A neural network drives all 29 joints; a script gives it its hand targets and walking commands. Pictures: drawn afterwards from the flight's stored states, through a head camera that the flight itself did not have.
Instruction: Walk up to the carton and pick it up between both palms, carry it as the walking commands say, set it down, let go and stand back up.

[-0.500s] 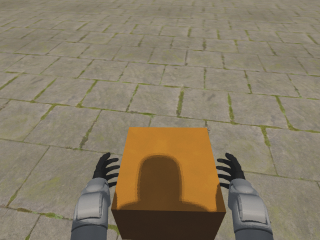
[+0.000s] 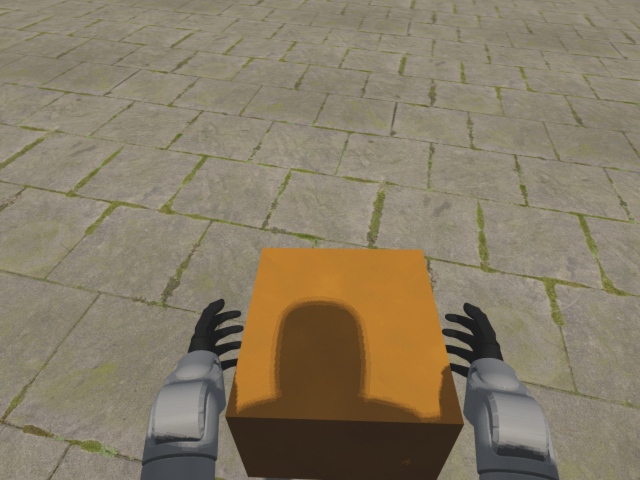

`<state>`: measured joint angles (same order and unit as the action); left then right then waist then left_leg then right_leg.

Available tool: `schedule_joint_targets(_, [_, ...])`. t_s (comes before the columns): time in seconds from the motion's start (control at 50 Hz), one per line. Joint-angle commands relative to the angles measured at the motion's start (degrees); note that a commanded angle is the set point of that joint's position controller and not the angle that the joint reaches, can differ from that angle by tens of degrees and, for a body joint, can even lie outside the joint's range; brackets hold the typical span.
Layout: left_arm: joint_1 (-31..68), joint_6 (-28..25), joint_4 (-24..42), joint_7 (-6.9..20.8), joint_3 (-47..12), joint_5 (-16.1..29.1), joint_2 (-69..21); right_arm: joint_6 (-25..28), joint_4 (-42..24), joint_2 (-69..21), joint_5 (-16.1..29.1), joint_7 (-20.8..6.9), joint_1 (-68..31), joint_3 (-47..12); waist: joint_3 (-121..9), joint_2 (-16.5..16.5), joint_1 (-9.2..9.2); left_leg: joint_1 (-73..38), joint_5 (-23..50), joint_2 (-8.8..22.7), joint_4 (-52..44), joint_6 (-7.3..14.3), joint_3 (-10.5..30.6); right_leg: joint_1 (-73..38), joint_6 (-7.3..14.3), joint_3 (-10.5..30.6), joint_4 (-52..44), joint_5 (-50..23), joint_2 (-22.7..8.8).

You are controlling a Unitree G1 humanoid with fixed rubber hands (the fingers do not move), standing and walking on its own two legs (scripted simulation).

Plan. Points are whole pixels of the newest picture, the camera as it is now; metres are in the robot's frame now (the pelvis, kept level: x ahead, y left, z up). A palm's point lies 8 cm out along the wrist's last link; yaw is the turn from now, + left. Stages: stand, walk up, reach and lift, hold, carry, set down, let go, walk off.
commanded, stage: carry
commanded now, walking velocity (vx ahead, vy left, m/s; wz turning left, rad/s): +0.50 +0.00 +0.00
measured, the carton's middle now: (341, 355) +0.34 +0.00 -0.06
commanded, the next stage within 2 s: none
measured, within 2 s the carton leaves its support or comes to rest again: neither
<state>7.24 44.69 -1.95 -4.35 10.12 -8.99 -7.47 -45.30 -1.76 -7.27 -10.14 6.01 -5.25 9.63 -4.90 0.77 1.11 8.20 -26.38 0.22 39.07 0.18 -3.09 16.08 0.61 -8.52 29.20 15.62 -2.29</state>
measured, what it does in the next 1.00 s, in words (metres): walks ahead: left foot, then right foot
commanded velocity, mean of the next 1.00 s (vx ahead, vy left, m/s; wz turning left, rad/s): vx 0.00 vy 0.00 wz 0.00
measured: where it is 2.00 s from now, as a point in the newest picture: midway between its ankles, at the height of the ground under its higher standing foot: outside the picture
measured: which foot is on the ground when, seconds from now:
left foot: up 0.00-0.06, down 0.08-0.42, up 0.44-0.70, down 0.72-1.00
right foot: down 0.00-0.10, up 0.12-0.40, down 0.42-1.00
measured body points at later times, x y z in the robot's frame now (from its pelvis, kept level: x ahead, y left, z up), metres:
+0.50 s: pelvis +0.16 +0.02 -0.01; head +0.17 +0.02 +0.44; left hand +0.45 +0.19 +0.01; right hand +0.45 -0.16 +0.02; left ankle +0.01 +0.11 -0.68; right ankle +0.24 -0.04 -0.73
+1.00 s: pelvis +0.24 +0.07 +0.01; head +0.21 +0.08 +0.45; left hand +0.53 +0.24 +0.03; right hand +0.52 -0.11 +0.04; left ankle +0.25 +0.16 -0.73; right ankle +0.24 -0.04 -0.73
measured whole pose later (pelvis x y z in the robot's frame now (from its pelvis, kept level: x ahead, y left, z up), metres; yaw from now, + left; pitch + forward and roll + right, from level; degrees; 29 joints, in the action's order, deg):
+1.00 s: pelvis +0.24 +0.07 +0.01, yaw -3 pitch +2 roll -1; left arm 9.4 41.6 -8.3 -1.5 13.9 -12.5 -7.6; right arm -42.3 7.0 -7.6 -13.6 3.3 -8.9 10.9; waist -7.3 -0.1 0.7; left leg 15.9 -15.1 0.0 29.1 2.0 -2.4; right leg 14.7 1.0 -5.8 25.3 12.4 0.0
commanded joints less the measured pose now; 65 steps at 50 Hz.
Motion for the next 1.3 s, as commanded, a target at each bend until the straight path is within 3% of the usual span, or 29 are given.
schedule_joint_targets(0.0, [28.9,2.5,21.4,12.7,-41.6,21.2,-51.6,-1.7,-14.6,-51.6,20.2,-14.5,-25.1,-38.2,-14.9,1.6,-0.66,7.9,0.1,0.0,-18.4,0.8,1.3,-19.3,6.6,14.9,-3.3,-29.9,-13.4])
schedule_joint_targets(0.02, [24.1,0.7,1.3,13.3,-30.3,11.2,-40.2,0.2,5.5,-38.5,9.0,-15.4,-17.7,-25.0,-16.9,-4.9,-1.69,-6.0,12.4,1.2,-24.7,2.6,2.2,-9.6,4.4,6.5,3.5,-28.3,-8.5])
schedule_joint_targets(0.04, [23.8,-0.2,0.9,13.6,-32.3,11.8,-41.3,1.4,8.1,-38.4,9.5,-15.4,-17.2,-25.8,-18.8,-10.7,-1.82,-17.7,36.3,8.5,-18.0,3.4,6.2,2.2,1.5,1.6,7.9,-15.8,-4.8])
schedule_joint_targets(0.06, [24.2,-0.9,4.7,14.1,-36.1,13.5,-43.1,2.4,4.0,-39.3,11.1,-15.5,-16.6,-27.8,-19.4,-17.3,-1.9,-27.4,62.0,16.0,-14.2,5.8,15.1,14.1,-0.1,-1.4,14.5,2.5,-0.5])
schedule_joint_targets(0.08, [26.6,-1.4,7.0,14.8,-38.1,15.0,-44.7,3.2,0.7,-41.2,12.1,-15.7,-18.4,-29.7,-15.1,-17.1,-2.48,-28.5,77.6,19.5,-14.7,9.0,20.4,21.5,-0.2,1.2,19.7,15.7,2.1])
schedule_joint_targets(0.1, [29.2,-1.8,8.5,15.5,-38.7,16.0,-46.0,3.5,-2.2,-43.5,12.5,-16.0,-23.4,-31.6,-10.2,-9.5,-2.95,-25.3,75.6,18.8,-14.7,10.2,19.5,22.9,0.5,2.6,19.1,17.0,1.9])
schedule_joint_targets(0.14, [30.1,-2.4,5.1,15.6,-36.8,15.2,-47.1,3.7,-3.2,-43.6,13.2,-16.1,-30.8,-32.7,-6.3,-4.6,-3.04,-29.5,75.5,16.4,-15.1,6.9,14.5,30.2,1.1,1.0,23.2,15.3,2.0])
schedule_joint_targets(0.18, [26.7,-2.4,5.3,14.9,-36.7,15.4,-47.0,3.9,-7.4,-43.7,15.5,-15.7,-33.2,-35.7,-9.4,-5.1,-2.82,-33.1,77.7,15.5,-13.5,5.7,9.9,30.1,0.8,0.7,21.5,11.9,1.5])
schedule_joint_targets(0.24, [23.6,-2.1,5.5,14.5,-37.0,15.3,-47.2,3.6,-8.2,-43.4,16.0,-15.8,-31.2,-35.9,-12.9,-6.8,-2.62,-25.4,70.6,12.9,-14.2,5.5,4.6,18.6,1.3,-1.0,15.2,3.2,2.8])
schedule_joint_targets(0.3, [25.8,-2.3,10.3,13.9,-38.3,15.4,-46.5,3.2,-8.3,-44.0,16.6,-16.4,-29.9,-36.4,-13.8,-10.3,-1.5,-16.0,70.8,10.0,-10.9,3.1,-1.6,4.9,3.1,-3.1,6.8,-6.7,5.6])
schedule_joint_targets(0.32, [25.6,-2.3,10.1,14.0,-37.7,14.9,-45.7,2.9,-7.0,-43.7,16.0,-16.4,-28.9,-36.1,-13.9,-9.3,-0.98,-13.6,69.0,9.3,-7.7,2.5,-2.6,0.9,3.5,-3.4,2.8,-11.7,5.9])
schedule_joint_targets(0.34, [25.8,-2.5,9.4,14.2,-37.1,14.5,-44.6,2.9,-5.5,-43.2,15.3,-16.4,-27.9,-35.7,-15.0,-6.2,-0.54,-10.7,63.7,7.4,-2.9,1.9,-4.0,-5.2,4.0,-2.5,-1.5,-24.7,5.1])
schedule_joint_targets(0.36, [25.4,-2.6,8.6,14.4,-36.5,14.1,-44.0,3.0,-4.2,-42.7,14.2,-16.4,-27.0,-35.2,-17.6,-2.6,0.07,-5.1,53.5,5.1,3.6,0.9,-3.9,-14.2,5.5,1.9,-2.0,-37.7,1.6])
schedule_joint_targets(0.38, [24.0,-2.6,6.7,14.8,-35.8,13.8,-43.2,3.0,-2.7,-42.4,13.2,-16.4,-25.6,-34.5,-19.3,4.1,1.22,4.5,30.0,0.8,13.9,-0.2,-2.1,-23.7,9.5,11.5,-2.1,-52.6,-5.9])
schedule_joint_targets(0.4, [22.6,-2.5,4.2,15.2,-35.5,13.6,-43.0,2.7,-0.4,-43.0,12.2,-16.5,-23.0,-33.7,-19.2,11.9,0.81,11.2,-5.2,-3.8,23.6,-0.8,1.3,-25.9,13.7,24.2,-4.8,-65.7,-16.0])
schedule_joint_targets(0.42, [22.1,-2.8,1.6,16.0,-35.4,13.7,-44.1,3.2,1.5,-42.9,11.7,-17.0,-22.8,-32.6,-17.2,7.5,0.7,10.8,-6.3,-0.4,25.6,-0.1,6.3,-20.1,14.8,25.5,-5.9,-57.6,-18.7])
schedule_joint_targets(0.44, [20.9,-3.3,2.2,16.8,-36.6,14.5,-46.8,3.8,-0.8,-44.9,12.5,-17.4,-22.8,-34.7,-15.3,6.8,0.82,12.6,-5.8,0.4,22.7,0.3,7.3,-18.4,15.2,26.0,-7.0,-48.6,-18.5])
schedule_joint_targets(0.48, [21.9,-4.1,-1.0,17.8,-35.8,14.2,-48.4,4.6,0.3,-45.4,12.3,-17.9,-26.2,-34.7,-14.3,4.1,0.39,13.8,-5.1,2.4,9.0,-0.3,5.6,-16.6,12.5,22.5,-10.2,-36.4,-15.3])
schedule_joint_targets(0.54, [28.6,-6.7,-1.3,18.6,-35.8,14.2,-49.3,6.9,4.4,-46.9,12.6,-18.9,-29.2,-34.2,-16.8,3.3,-0.01,7.0,-3.3,0.6,-1.0,-1.0,2.4,-12.0,10.5,17.3,-12.4,-25.2,-12.8])
schedule_joint_targets(0.58, [31.8,-8.0,3.9,19.0,-39.3,16.3,-51.7,8.2,1.9,-49.7,14.3,-19.4,-29.6,-36.9,-17.3,2.3,-0.1,4.9,0.4,-0.2,-3.8,-1.2,1.0,-10.0,9.1,15.6,-12.9,-19.1,-12.3])
schedule_joint_targets(0.64, [33.3,-7.7,5.5,18.9,-39.9,16.1,-52.0,8.1,-0.7,-50.4,14.9,-19.3,-32.9,-38.2,-18.5,3.4,-0.94,3.2,7.6,0.3,-6.6,-0.7,0.6,-7.6,7.0,12.8,-12.8,-10.7,-11.1])
schedule_joint_targets(0.68, [29.7,-7.0,2.5,18.7,-37.7,13.7,-50.3,7.7,-0.2,-49.0,14.6,-19.3,-33.2,-37.7,-17.7,2.7,-1.17,2.3,10.3,2.0,-8.9,0.1,2.5,-5.3,5.5,11.8,-11.7,-6.3,-9.8])
schedule_joint_targets(0.72, [26.5,-6.2,-0.8,18.5,-35.2,11.7,-48.4,7.2,0.3,-47.2,14.6,-19.4,-34.4,-37.3,-16.9,-0.3,-0.89,1.8,20.7,6.1,-12.2,1.0,6.0,-4.3,3.5,9.9,-9.0,-6.0,-7.7])
schedule_joint_targets(0.74, [25.2,-5.8,-2.2,18.5,-34.5,11.3,-48.4,6.9,1.0,-46.4,14.4,-19.5,-33.7,-36.6,-16.1,-3.8,-0.5,3.1,27.5,8.8,-13.5,1.6,8.8,-4.8,2.5,8.1,-7.0,-6.0,-5.4])
schedule_joint_targets(0.78, [24.0,-4.8,-5.1,18.3,-33.1,10.4,-47.3,5.9,2.6,-44.9,13.9,-19.5,-33.2,-35.5,-15.0,-5.3,-0.11,5.8,29.8,11.3,-13.3,2.2,10.6,-6.3,1.8,7.5,-6.3,-5.5,-3.7])
schedule_joint_targets(0.82, [24.7,-4.5,-6.0,18.3,-32.5,10.3,-46.6,5.3,5.3,-45.2,13.1,-19.6,-31.9,-34.6,-14.0,-4.0,-0.47,6.1,27.7,10.4,-13.8,1.7,9.1,-6.8,1.9,8.0,-6.8,-7.2,-4.3])
schedule_joint_targets(0.92, [27.5,-4.1,-4.8,18.4,-34.3,12.2,-47.3,5.0,5.7,-45.4,11.9,-18.8,-30.1,-33.1,-14.6,-3.2,-0.91,3.9,32.7,9.4,-13.4,1.9,7.8,-6.9,1.8,8.6,-5.2,-14.1,-4.7])
schedule_joint_targets(1.1, [30.0,-3.7,0.3,18.2,-37.5,15.0,-49.8,4.8,0.9,-46.7,12.4,-18.3,-31.3,-34.1,-17.7,-1.4,-1.1,1.1,37.5,9.1,-12.7,2.9,7.1,-7.5,1.2,7.7,-2.3,-15.5,-4.7])
schedule_joint_targets(1.28, [28.5,-3.7,-0.5,17.8,-36.5,13.5,-49.1,4.8,1.9,-46.6,13.0,-18.9,-31.3,-34.7,-16.9,-2.5,-1.14,1.1,36.2,8.6,-13.7,3.1,7.7,-7.4,1.0,7.4,-1.3,-13.3,-4.4])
